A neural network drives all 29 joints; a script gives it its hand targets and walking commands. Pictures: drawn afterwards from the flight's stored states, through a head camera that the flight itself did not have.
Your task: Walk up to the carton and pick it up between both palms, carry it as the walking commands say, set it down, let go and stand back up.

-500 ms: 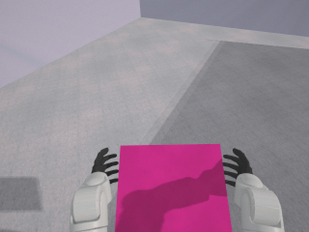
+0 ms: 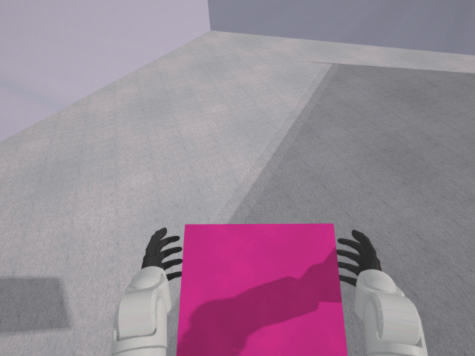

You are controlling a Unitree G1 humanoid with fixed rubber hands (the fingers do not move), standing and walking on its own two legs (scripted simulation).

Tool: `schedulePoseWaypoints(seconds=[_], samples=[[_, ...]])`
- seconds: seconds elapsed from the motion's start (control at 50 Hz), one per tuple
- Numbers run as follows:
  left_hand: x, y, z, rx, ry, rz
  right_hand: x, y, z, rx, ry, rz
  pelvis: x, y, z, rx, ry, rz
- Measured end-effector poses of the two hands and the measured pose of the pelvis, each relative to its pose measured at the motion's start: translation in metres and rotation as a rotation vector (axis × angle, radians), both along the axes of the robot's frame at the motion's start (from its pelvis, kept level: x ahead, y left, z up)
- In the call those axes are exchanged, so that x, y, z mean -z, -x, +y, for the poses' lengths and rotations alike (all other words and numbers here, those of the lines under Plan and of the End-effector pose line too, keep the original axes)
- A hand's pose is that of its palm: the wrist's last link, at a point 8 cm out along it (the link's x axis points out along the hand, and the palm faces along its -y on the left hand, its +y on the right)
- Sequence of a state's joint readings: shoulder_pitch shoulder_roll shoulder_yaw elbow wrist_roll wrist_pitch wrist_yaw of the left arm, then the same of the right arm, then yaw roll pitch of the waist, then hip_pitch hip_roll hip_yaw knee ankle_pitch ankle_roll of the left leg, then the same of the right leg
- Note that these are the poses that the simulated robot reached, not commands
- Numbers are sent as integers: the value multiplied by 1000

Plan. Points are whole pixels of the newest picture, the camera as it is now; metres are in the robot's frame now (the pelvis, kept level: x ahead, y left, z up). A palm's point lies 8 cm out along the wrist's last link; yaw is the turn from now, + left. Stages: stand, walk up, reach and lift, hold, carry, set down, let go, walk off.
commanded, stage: carry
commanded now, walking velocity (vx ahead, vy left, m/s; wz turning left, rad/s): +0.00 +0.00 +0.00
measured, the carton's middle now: (258, 287) +0.30 +0.00 -0.07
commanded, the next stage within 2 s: hold in 1.64 s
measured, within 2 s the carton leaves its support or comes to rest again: neither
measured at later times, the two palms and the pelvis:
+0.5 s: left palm (158, 280) +0.26 +0.17 +0.05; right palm (371, 288) +0.25 -0.18 +0.03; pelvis -0.01 +0.00 +0.00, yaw +0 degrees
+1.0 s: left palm (159, 295) +0.24 +0.17 +0.03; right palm (377, 303) +0.23 -0.18 +0.02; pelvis -0.03 -0.01 +0.00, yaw +0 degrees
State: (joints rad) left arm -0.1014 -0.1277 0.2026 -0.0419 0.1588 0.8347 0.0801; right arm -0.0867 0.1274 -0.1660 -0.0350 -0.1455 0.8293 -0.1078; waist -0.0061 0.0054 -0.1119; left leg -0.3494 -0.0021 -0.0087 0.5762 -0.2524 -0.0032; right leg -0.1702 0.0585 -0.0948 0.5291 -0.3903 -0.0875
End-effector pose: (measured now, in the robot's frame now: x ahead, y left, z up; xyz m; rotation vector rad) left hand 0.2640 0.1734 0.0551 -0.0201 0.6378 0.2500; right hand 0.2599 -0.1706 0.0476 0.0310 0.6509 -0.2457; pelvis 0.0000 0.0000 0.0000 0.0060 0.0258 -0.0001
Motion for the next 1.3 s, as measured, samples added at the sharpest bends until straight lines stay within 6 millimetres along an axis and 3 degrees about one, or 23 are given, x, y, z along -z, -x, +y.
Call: schedulePoseWaypoints(seconds=[0.24, 0.36, 0.46, 0.68, 0.88, 1.3], samples=[[25, 13, -2, 6, 10, 65, 18, 9, -2, -28, 42, 68, -1, 7, -3, -4, 3, 4], [20, 9, -4, 29, -27, 45, 22, 11, -4, -20, 27, 51, -1, 10, -2, -1, 0, 9], [7, 7, -5, 32, -28, -15, 14, 11, -6, -23, 15, -4, 0, 11, -3, -2, -3, 11], [19, 15, -9, 41, -12, 12, 14, 15, -11, -40, 51, 27, 0, 15, -10, -2, 2, 1], [24, 22, -9, 54, -11, 26, 21, 30, -13, -33, 18, 42, 0, 27, -10, 0, 3, 1], [24, 25, 1, 51, -3, 7, 18, 28, -3, -51, 36, 25, 1, 27, -2, 7, 0, 15]])
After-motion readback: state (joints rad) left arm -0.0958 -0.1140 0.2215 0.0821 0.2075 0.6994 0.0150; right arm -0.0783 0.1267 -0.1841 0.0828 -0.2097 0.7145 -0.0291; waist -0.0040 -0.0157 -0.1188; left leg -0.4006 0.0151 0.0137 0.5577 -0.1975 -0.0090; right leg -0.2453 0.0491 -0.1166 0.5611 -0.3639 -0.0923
